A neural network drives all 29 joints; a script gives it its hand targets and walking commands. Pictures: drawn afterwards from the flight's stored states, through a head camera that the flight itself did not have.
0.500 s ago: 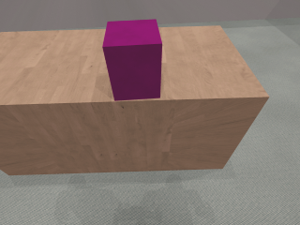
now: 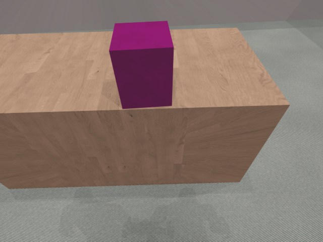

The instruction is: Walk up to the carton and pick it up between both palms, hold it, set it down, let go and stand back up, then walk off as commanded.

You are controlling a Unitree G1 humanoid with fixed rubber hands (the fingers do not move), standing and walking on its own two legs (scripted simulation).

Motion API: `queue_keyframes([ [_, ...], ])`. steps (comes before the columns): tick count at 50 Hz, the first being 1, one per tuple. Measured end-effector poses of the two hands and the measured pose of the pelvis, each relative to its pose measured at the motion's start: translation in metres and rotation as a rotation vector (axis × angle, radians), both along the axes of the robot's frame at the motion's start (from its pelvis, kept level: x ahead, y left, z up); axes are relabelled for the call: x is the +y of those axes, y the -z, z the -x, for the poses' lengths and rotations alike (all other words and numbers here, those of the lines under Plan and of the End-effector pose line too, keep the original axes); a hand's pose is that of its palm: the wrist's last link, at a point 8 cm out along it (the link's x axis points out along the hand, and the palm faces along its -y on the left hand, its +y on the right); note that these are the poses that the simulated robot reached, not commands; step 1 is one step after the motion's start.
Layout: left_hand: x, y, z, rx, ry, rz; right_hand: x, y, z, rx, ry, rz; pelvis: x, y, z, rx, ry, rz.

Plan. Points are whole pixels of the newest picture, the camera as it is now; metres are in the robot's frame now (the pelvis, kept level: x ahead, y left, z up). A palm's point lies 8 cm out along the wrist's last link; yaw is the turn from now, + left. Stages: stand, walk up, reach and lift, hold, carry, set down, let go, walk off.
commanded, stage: stand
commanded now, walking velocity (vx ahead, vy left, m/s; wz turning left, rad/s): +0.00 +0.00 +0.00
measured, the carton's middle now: (144, 66) +0.72 +0.06 +0.06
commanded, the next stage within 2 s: none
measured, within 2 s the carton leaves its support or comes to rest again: neither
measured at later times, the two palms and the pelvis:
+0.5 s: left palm out of the picture +0.07 +0.29 -0.12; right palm out of the picture +0.07 -0.29 -0.13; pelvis +0.01 +0.00 +0.00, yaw +0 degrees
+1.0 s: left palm out of the picture +0.08 +0.29 -0.12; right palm out of the picture +0.07 -0.28 -0.13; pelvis +0.01 +0.00 +0.00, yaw +0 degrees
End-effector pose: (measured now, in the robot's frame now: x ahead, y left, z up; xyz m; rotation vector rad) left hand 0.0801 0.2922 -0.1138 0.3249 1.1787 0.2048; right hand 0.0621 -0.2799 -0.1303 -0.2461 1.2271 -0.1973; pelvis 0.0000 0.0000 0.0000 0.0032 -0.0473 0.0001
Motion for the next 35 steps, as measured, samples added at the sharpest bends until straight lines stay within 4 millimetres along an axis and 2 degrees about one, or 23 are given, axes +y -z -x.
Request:
queue_keyframes([
  [6, -0.003, 0.0, -0.001, -0.001, -0.004, 0.006, -0.004, 0.0, -0.003, 0.004, 0.003, 0.006, -0.001, 0.0, -0.001, 0.004, -0.001, 0.002],
  [23, -0.004, 0.005, 0.015, 0.052, -0.028, 0.006, -0.008, 0.0, -0.004, 0.023, 0.003, 0.013, -0.004, 0.0, -0.008, 0.006, 0.0, 0.004],
  [35, -0.002, 0.004, 0.011, 0.04, -0.027, 0.001, -0.008, -0.001, -0.01, 0.005, 0.001, 0.019, -0.003, 0.001, -0.006, 0.005, 0.0, 0.005],
])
